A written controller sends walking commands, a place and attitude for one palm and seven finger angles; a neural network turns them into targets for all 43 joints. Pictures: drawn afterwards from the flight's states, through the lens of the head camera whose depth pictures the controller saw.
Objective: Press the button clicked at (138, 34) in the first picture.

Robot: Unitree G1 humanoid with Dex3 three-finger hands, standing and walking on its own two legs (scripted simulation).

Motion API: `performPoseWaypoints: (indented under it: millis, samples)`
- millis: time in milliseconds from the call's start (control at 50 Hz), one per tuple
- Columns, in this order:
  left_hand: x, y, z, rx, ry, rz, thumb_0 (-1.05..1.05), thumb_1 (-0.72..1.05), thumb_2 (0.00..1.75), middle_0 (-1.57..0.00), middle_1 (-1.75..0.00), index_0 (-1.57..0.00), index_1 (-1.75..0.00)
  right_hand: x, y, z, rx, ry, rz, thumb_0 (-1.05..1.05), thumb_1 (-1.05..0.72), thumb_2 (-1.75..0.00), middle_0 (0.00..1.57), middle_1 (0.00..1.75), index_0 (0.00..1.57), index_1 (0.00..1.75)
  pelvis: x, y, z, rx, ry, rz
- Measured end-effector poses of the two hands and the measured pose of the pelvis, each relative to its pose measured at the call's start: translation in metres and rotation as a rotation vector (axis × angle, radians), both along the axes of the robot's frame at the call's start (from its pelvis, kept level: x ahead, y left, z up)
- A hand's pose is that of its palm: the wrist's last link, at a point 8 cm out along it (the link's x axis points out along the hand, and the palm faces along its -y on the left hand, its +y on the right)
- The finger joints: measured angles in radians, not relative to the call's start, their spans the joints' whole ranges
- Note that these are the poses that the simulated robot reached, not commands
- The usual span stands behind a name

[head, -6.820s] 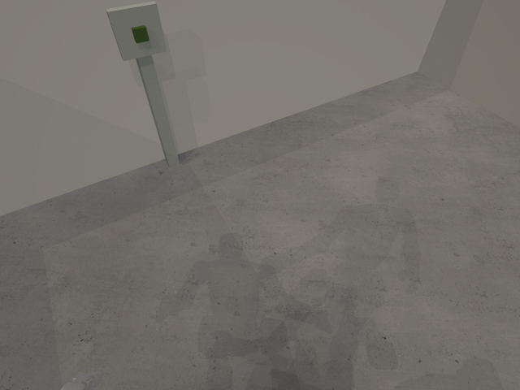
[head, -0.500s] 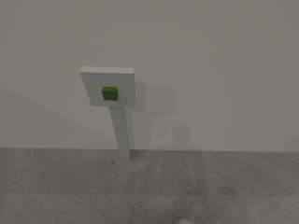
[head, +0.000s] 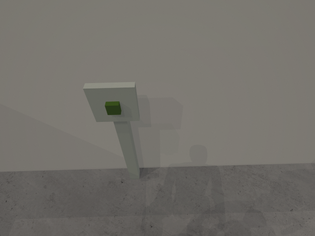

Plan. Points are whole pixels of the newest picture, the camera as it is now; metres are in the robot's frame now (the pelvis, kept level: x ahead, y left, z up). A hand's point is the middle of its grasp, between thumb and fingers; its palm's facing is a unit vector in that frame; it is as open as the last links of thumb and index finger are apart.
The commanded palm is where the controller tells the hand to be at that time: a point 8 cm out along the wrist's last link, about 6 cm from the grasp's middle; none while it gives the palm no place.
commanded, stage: come to a stop and stand still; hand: left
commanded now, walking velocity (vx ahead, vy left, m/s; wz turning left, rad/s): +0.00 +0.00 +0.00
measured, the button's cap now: (113, 107) +0.56 +0.20 -0.04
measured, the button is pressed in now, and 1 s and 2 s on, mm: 0 0 0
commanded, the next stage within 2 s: look again from close up in 0.40 s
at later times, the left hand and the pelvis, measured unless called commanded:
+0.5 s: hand out of the picture -0.02 +0.15 -0.18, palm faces +0.04 -0.99 -0.15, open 7.4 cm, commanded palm none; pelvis -0.02 -0.01 +0.00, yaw +1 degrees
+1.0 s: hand out of the picture -0.03 +0.17 -0.18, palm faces +0.04 -0.99 -0.15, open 7.4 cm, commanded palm none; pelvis -0.01 +0.01 +0.00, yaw +1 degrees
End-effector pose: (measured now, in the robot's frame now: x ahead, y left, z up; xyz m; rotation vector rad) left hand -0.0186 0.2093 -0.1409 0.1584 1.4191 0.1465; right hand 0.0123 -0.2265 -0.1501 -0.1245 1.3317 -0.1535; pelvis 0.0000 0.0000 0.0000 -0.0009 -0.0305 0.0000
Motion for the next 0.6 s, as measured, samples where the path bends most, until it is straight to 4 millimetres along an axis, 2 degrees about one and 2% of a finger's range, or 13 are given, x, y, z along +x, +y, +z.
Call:
performPoseWaypoints:
  millis: [100, 340, 460, 600]
  samples:
    - [-0.001, -0.008, -0.003, -0.012, -0.030, -0.004, 0.01, 0.91, 0.90, -0.20, -0.30, -0.20, -0.30, -0.021, 0.001, -0.001, 0.019, 0.026, 0.001, 0.01, -0.91, -0.89, 0.20, 0.30, 0.19, 0.30, -0.008, -0.008, -0.001, 0.004, -0.008, 0.008]
    - [-0.005, -0.009, -0.006, -0.022, -0.060, 0.011, 0.01, 0.91, 0.90, -0.20, -0.30, -0.20, -0.30, -0.057, 0.009, 0.004, 0.035, 0.089, -0.009, 0.01, -0.90, -0.89, 0.20, 0.30, 0.19, 0.30, -0.018, -0.015, 0.000, 0.001, 0.000, 0.017]
    - [-0.010, -0.009, -0.008, -0.037, -0.050, 0.022, 0.01, 0.91, 0.90, -0.20, -0.30, -0.20, -0.30, -0.061, 0.011, 0.007, 0.025, 0.106, -0.008, 0.01, -0.90, -0.89, 0.20, 0.30, 0.19, 0.30, -0.019, -0.013, 0.001, -0.002, 0.004, 0.020]
    - [-0.017, -0.009, -0.009, -0.054, -0.024, 0.032, 0.01, 0.91, 0.90, -0.20, -0.30, -0.20, -0.30, -0.053, 0.014, 0.010, 0.013, 0.095, -0.003, 0.01, -0.90, -0.89, 0.20, 0.30, 0.19, 0.30, -0.017, -0.007, 0.002, -0.003, 0.011, 0.019]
